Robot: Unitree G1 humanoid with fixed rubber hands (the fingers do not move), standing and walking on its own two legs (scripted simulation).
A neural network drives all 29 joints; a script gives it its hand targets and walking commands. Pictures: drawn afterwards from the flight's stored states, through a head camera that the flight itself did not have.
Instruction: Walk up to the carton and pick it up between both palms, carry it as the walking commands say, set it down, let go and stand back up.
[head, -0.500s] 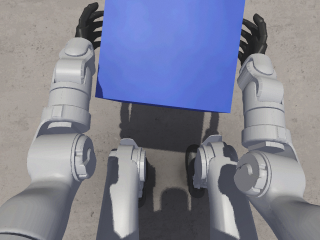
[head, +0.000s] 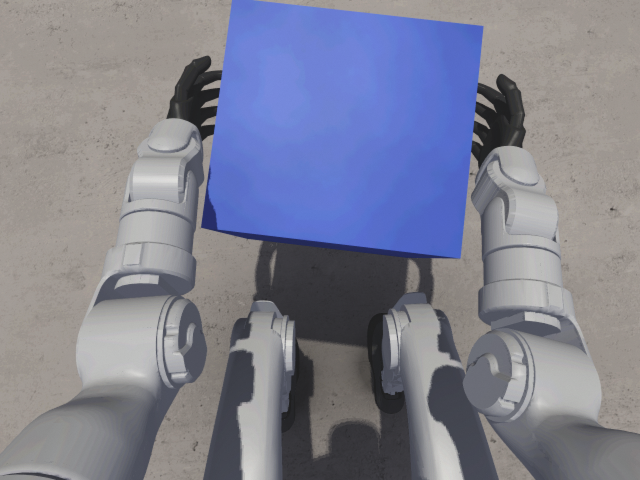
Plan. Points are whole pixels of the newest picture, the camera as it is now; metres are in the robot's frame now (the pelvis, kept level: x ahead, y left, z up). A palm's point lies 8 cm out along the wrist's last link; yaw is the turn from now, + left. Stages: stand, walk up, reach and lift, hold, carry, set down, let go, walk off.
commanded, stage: reach and lift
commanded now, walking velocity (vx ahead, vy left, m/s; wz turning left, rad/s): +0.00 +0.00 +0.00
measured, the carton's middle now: (338, 156) +0.50 +0.00 -0.16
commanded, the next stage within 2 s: none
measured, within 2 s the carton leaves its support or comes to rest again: neither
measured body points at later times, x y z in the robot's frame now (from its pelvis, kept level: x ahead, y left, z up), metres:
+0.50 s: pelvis +0.01 +0.00 +0.06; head +0.24 +0.02 +0.45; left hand +0.50 +0.17 -0.01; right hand +0.46 -0.18 +0.00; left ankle +0.09 +0.10 -0.48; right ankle +0.12 -0.13 -0.48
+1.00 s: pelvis +0.03 +0.00 +0.13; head +0.22 +0.01 +0.54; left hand +0.48 +0.17 +0.07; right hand +0.44 -0.19 +0.08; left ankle +0.09 +0.10 -0.48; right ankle +0.12 -0.13 -0.48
